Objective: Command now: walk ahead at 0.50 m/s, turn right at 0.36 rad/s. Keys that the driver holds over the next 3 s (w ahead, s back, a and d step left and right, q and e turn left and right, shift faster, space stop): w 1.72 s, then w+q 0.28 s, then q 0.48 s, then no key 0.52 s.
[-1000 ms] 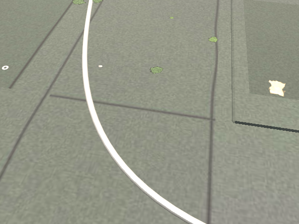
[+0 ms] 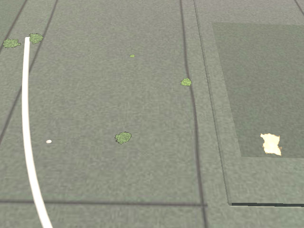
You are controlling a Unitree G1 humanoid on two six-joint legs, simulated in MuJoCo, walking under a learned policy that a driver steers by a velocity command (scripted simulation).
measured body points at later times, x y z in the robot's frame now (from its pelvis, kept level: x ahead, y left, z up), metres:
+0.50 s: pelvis +0.25 -0.06 +0.00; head +0.28 -0.07 +0.45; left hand +0.36 +0.19 -0.13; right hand +0.25 -0.30 -0.15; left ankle +0.18 +0.09 -0.65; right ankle +0.28 -0.12 -0.74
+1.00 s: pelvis +0.52 -0.03 -0.01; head +0.55 -0.02 +0.44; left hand +0.51 +0.22 -0.17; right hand +0.64 -0.29 -0.13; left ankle +0.60 +0.03 -0.74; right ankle +0.35 -0.13 -0.65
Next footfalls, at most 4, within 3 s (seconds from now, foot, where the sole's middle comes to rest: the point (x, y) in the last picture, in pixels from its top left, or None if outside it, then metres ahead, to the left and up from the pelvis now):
0.36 right None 0.32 -0.13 -0.78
0.90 left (148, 190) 0.64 0.04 -0.78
1.48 right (187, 139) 0.94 -0.16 -0.78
2.06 left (157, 96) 1.24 0.00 -0.78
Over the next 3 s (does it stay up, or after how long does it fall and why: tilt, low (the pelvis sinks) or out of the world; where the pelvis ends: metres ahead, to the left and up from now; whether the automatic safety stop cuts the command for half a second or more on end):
stays up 1.27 -0.09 0.00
